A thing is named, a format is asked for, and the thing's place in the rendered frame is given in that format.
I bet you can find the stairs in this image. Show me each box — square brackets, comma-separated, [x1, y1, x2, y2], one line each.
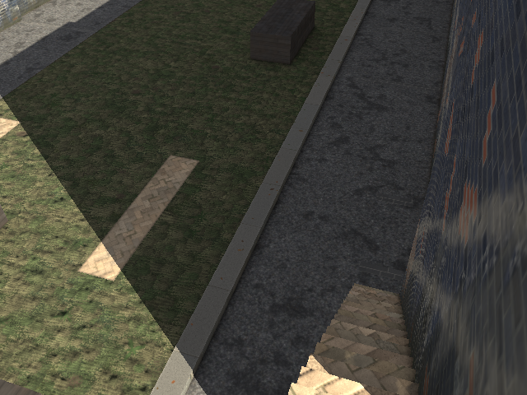
[288, 283, 419, 395]

